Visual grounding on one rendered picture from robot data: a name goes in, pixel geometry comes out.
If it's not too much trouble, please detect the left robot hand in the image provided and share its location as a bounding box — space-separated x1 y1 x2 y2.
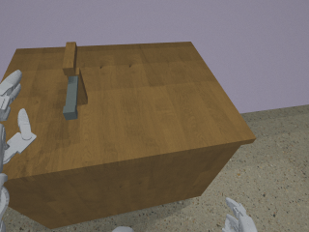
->
0 70 37 173

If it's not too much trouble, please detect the left robot forearm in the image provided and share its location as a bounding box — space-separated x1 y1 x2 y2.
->
0 173 10 232

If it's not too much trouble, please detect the right robot hand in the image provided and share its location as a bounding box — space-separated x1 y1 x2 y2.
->
222 197 258 232

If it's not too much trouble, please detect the tap lever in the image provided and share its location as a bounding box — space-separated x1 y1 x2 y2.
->
63 75 79 121

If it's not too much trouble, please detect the counter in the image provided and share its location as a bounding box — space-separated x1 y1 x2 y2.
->
0 42 256 230

